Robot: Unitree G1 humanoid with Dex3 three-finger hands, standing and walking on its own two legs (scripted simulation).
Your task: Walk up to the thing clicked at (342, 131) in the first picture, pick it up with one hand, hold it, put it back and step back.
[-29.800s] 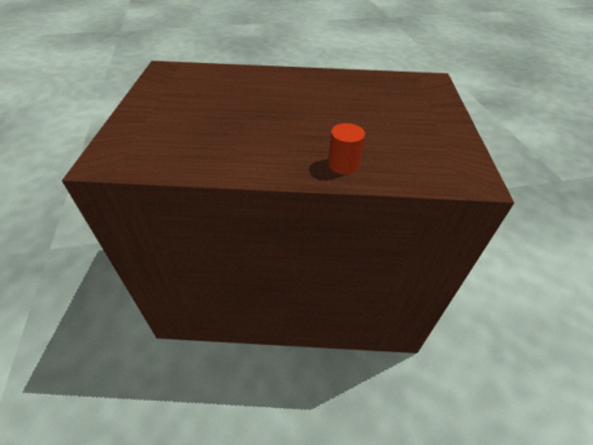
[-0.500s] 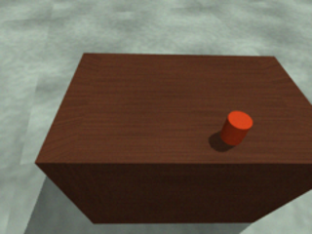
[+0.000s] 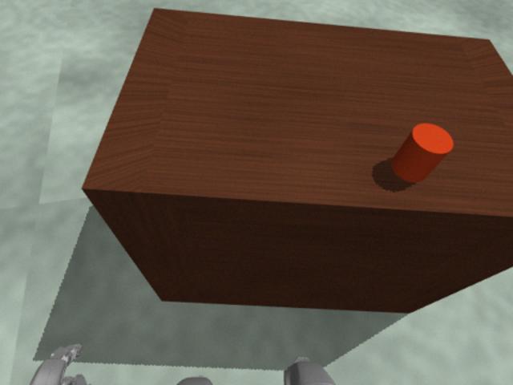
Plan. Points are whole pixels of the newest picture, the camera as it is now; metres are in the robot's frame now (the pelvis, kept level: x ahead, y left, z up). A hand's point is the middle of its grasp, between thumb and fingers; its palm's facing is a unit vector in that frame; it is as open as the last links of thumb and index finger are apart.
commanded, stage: step back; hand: right
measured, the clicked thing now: (420, 153) +0.51 -0.28 +0.04
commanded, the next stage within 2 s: none
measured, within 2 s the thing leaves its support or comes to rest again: neither
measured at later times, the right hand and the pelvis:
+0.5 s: hand out of the picture +0.02 -0.27 -0.14, palm faces +0.06 +0.94 -0.35, open 7.4 cm; pelvis -0.08 +0.00 +0.01, yaw -6 degrees
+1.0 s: hand out of the picture -0.13 -0.24 -0.11, palm faces +0.02 +0.89 -0.45, open 7.4 cm; pelvis -0.22 +0.03 +0.02, yaw -6 degrees
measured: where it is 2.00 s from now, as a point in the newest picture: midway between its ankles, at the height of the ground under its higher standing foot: outside the picture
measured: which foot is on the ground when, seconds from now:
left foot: down 0.00-0.36, up 0.38-0.68, down 0.70-1.00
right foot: up 0.00-0.30, down 0.32-0.74, up 0.76-1.00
